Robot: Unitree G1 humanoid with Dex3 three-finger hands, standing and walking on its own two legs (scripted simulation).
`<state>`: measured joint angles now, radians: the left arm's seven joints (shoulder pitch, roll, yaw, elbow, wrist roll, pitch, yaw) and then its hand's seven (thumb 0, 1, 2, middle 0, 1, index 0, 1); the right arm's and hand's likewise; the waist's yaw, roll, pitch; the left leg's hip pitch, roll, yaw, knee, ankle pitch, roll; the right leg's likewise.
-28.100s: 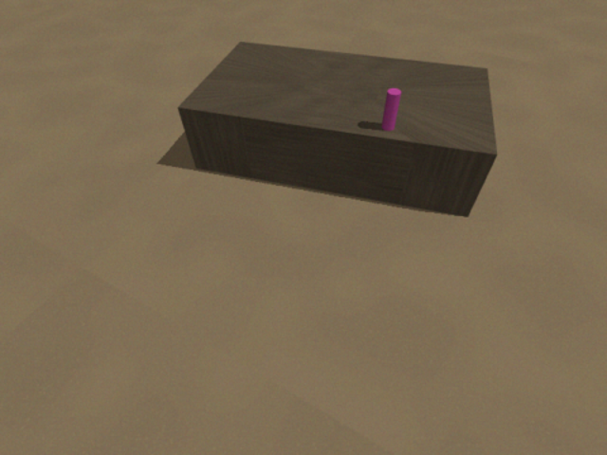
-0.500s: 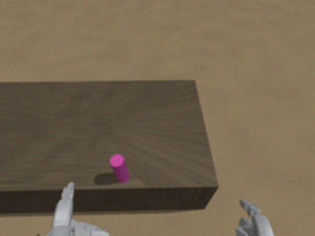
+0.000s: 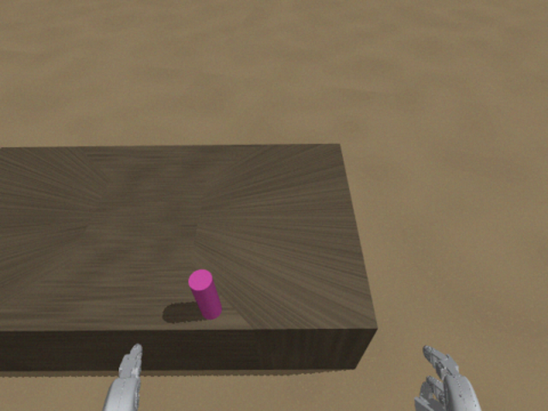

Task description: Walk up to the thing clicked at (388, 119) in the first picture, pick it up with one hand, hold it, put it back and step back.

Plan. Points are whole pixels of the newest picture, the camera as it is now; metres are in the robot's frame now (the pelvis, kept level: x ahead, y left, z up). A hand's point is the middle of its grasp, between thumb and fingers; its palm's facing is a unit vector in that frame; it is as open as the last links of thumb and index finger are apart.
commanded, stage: home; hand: left
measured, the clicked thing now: (206, 295) +0.45 +0.19 -0.29
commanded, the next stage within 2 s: stand in 1.64 s
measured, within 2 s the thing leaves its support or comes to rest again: neither
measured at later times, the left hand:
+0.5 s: hand out of the picture +0.08 +0.27 -0.11, palm faces -0.01 -0.92 -0.38, open 17.5 cm
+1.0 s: hand out of the picture -0.01 +0.28 -0.11, palm faces -0.02 -0.93 -0.36, open 17.5 cm
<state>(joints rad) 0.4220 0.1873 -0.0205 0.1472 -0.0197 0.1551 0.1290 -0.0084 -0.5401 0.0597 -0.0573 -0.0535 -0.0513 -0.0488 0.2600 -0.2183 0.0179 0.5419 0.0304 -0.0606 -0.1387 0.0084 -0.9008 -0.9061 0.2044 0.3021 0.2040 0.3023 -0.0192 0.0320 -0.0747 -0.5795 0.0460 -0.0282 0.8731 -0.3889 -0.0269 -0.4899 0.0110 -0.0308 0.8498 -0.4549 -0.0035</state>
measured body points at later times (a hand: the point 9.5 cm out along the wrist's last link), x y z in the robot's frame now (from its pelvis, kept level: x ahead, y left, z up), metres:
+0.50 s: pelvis +0.00 +0.02 +0.04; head -0.01 +0.02 +0.49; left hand +0.08 +0.32 -0.08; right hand +0.09 -0.26 -0.09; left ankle +0.03 +0.13 -0.70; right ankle -0.01 -0.12 -0.70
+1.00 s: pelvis -0.02 +0.03 +0.05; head -0.03 +0.02 +0.49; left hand -0.01 +0.33 -0.09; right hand +0.04 -0.27 -0.09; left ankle +0.03 +0.14 -0.70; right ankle -0.01 -0.12 -0.70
